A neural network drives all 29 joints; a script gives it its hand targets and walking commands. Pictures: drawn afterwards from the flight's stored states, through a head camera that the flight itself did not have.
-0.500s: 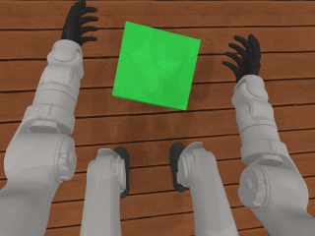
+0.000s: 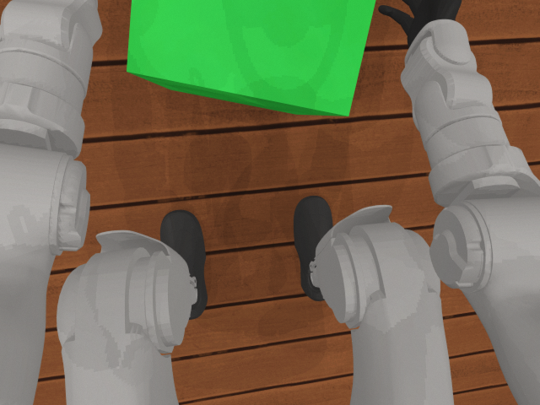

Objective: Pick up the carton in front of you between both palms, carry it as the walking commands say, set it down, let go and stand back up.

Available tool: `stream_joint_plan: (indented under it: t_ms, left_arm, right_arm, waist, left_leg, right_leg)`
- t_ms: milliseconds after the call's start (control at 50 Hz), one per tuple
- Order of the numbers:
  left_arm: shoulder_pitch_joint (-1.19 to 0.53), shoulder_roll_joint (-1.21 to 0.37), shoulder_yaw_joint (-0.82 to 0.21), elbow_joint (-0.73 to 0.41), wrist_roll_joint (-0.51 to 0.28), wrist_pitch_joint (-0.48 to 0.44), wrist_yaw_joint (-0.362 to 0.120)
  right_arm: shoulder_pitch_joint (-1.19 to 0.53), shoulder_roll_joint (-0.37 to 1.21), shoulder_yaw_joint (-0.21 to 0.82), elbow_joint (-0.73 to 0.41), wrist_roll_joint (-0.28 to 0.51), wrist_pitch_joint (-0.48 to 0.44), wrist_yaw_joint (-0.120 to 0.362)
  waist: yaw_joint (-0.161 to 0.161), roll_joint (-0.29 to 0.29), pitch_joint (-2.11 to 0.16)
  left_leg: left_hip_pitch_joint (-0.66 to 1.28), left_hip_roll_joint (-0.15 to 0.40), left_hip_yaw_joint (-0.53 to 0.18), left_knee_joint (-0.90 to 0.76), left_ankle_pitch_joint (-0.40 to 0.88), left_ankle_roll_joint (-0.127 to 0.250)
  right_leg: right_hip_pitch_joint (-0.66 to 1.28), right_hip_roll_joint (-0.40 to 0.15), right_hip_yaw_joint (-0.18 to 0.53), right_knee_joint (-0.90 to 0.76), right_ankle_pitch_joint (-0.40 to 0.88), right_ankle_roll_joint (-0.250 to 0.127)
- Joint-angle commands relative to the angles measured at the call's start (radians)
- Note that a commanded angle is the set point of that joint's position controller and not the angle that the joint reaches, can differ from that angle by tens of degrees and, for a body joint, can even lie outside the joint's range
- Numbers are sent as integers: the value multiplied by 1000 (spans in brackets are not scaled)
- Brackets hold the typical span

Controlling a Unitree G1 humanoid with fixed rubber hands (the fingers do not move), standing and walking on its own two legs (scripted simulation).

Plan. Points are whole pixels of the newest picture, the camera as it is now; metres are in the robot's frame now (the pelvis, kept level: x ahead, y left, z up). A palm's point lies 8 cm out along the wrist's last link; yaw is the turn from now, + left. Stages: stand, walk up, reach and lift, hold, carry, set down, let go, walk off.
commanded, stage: reach and lift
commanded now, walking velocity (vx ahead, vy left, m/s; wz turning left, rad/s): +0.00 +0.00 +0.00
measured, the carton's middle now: (251, 16) +0.54 +0.00 -0.25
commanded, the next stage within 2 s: none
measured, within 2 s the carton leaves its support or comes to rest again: leaves its support in 0.78 s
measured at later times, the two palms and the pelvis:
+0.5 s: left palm out of the picture +0.57 +0.14 -0.18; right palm (405, 12) +0.53 -0.16 -0.17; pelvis +0.00 +0.00 +0.00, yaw +0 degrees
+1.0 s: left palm out of the picture +0.54 +0.16 -0.10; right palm out of the picture +0.52 -0.14 -0.09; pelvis +0.01 +0.00 +0.01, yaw +3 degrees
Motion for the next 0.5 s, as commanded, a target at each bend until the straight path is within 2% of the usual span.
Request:
stream_joint_plan:
  t_ms: [0, 60, 120, 260, 400, 440, 480]
  left_arm:
    - [-292, 94, -5, -129, -9, -38, 11]
    - [-260, 67, 3, -187, 10, -41, 20]
    - [-227, 46, 10, -227, 18, -37, 27]
    - [-174, -5, 33, -115, 29, -30, 12]
    - [-239, -112, -12, -76, 18, -40, 9]
    - [-257, -128, -1, -69, 39, -46, 16]
    - [-265, -177, -4, -59, 53, -47, 15]
  right_arm:
    - [-165, -56, 34, -85, 55, -34, 2]
    - [-132, -51, 53, -102, 81, -41, 5]
    - [-86, -64, 45, -101, 73, -43, -5]
    - [-91, -69, -15, -53, -11, -50, -4]
    - [-188, 50, 46, -78, 6, -56, 9]
    - [-197, 87, 46, -64, -1, -55, 8]
    - [-193, 122, 33, -41, -24, -55, 7]
  waist:
    - [7, 173, -1349]
    - [25, 204, -1390]
    - [13, 209, -1404]
    - [-17, 161, -1160]
    - [10, 128, -1148]
    - [21, 125, -1149]
    - [9, 129, -1145]
  left_leg:
    - [761, 4, 0, -124, 281, -11]
    - [807, 0, 9, -103, 350, -15]
    - [818, -7, 12, -105, 359, -19]
    - [637, -13, -16, -138, 231, -20]
    - [589, -27, -10, -168, 178, -9]
    - [591, -31, -8, -171, 170, -8]
    - [592, -38, -8, -173, 164, -7]
  right_leg:
    - [582, 7, -55, -111, 321, 22]
    - [572, 19, -51, -100, 365, 19]
    - [564, 28, -57, -105, 370, 18]
    - [460, 20, -50, -125, 264, 18]
    - [514, 35, -46, -130, 242, 17]
    - [536, 45, -44, -128, 238, 20]
    - [552, 54, -47, -129, 232, 20]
